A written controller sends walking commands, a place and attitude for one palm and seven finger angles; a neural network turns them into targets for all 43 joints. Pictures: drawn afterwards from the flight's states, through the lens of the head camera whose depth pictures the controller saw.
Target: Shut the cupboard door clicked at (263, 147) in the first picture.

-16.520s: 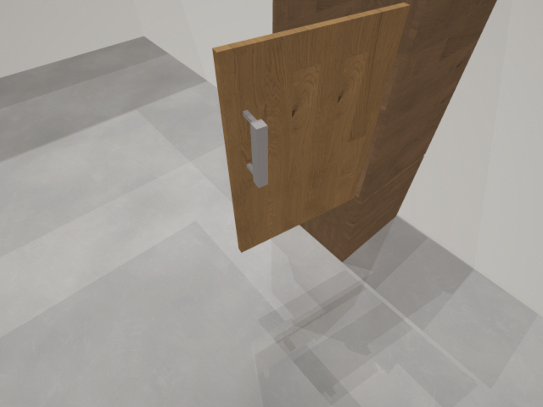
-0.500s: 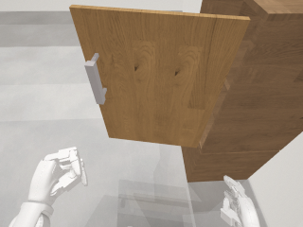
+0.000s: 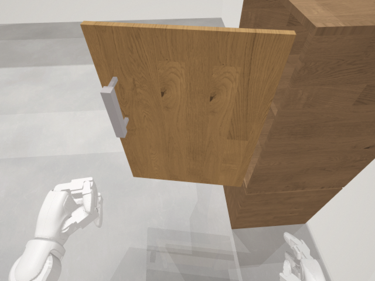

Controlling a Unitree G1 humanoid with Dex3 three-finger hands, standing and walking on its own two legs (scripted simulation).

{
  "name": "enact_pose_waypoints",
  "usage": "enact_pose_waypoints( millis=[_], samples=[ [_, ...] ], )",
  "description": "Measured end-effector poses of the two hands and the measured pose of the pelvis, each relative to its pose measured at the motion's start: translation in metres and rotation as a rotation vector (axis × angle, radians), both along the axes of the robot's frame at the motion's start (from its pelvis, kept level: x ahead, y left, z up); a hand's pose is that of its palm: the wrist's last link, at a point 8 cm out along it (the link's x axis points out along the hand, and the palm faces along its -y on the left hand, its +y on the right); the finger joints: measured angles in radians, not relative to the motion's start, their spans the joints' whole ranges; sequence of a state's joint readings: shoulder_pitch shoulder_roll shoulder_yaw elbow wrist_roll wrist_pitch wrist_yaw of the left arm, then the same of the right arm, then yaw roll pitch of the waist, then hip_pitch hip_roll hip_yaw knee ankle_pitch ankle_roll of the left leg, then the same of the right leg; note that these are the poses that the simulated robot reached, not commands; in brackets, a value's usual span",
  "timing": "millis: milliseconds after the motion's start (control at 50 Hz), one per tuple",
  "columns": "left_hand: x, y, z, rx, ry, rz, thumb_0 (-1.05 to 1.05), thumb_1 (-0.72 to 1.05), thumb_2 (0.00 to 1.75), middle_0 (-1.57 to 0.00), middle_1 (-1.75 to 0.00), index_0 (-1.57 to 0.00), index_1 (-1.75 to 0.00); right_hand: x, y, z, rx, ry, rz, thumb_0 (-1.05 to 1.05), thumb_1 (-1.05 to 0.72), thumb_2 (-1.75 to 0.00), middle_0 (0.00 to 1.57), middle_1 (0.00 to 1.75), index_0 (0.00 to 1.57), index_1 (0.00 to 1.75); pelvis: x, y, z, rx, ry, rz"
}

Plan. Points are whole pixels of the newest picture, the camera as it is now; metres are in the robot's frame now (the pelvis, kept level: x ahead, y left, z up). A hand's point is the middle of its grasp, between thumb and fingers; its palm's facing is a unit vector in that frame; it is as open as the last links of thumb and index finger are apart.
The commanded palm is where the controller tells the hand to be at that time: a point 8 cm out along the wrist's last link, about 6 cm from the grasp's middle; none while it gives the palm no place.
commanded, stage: raise the hand and make a fist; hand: left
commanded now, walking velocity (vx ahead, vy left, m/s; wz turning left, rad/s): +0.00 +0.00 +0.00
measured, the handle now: (117, 108) +0.50 +0.22 +0.08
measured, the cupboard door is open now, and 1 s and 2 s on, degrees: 80 80 79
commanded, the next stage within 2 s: bring the fist close to the handle in 0.14 s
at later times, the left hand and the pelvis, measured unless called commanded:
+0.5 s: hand (102, 191) +0.26 +0.19 +0.09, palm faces -0.01 -1.00 -0.06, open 3.1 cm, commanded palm +0.25 +0.24 +0.09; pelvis +0.00 -0.01 +0.00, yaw +1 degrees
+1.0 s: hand (115, 152) +0.36 +0.18 +0.09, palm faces -0.01 -1.00 -0.03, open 3.1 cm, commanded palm +0.34 +0.24 +0.09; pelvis +0.00 -0.01 +0.00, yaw -1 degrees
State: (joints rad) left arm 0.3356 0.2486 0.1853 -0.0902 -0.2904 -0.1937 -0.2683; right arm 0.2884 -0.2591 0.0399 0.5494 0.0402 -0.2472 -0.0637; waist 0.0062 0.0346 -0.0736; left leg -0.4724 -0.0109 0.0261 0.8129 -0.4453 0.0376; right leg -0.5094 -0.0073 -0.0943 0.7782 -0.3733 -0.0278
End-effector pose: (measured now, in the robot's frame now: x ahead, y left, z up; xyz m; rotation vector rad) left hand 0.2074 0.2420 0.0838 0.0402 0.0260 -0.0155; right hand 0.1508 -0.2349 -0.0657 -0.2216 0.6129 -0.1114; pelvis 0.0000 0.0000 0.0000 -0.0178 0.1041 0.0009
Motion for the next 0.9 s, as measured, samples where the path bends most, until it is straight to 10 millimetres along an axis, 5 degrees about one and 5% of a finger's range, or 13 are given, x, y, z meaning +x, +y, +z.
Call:
enact_pose_waypoints(
  millis=[320, 620, 900],
  samples=[
    [-0.002, -0.007, 0.003, 0.029, -0.013, 0.013, 0.02, 0.90, 0.90, -1.30, -1.50, -1.30, -1.50, 0.009, -0.002, -0.002, 0.022, -0.025, 0.018, 0.02, -0.90, -0.90, 0.21, 0.30, 0.21, 0.30, -0.002, -0.009, -0.001, 0.005, -0.003, 0.008],
    [0.066, 0.000, 0.004, 0.007, -0.011, 0.002, 0.02, 0.90, 0.90, -1.30, -1.50, -1.30, -1.50, -0.005, -0.021, -0.012, 0.003, 0.057, -0.032, 0.02, -0.90, -0.90, 0.21, 0.30, 0.21, 0.30, -0.001, -0.016, 0.002, 0.016, 0.011, 0.000],
    [0.108, -0.002, 0.005, -0.004, -0.024, -0.003, 0.02, 0.90, 0.90, -1.30, -1.50, -1.30, -1.50, -0.028, -0.032, -0.018, -0.017, 0.157, -0.081, 0.02, -0.91, -0.90, 0.21, 0.30, 0.21, 0.30, 0.001, -0.014, 0.004, 0.019, 0.027, -0.007]
  ],
)
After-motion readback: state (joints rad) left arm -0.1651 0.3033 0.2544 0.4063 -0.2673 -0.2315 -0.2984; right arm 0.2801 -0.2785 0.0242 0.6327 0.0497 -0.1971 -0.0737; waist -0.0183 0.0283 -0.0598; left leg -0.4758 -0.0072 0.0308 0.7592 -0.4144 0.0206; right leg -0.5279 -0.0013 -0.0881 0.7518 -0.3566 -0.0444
